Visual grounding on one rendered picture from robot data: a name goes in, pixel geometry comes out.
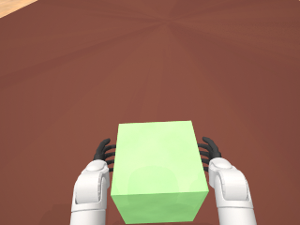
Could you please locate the carton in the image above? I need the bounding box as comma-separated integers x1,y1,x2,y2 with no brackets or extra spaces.
111,121,209,224

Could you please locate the right robot forearm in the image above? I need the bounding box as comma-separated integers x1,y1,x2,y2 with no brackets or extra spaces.
208,157,257,225

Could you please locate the left robot forearm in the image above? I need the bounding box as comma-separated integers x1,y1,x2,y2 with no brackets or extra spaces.
69,159,110,225

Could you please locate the robot left hand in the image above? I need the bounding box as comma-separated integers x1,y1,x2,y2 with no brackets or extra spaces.
93,138,116,173

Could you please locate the robot right hand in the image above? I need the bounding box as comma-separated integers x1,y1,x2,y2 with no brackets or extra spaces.
197,136,222,172

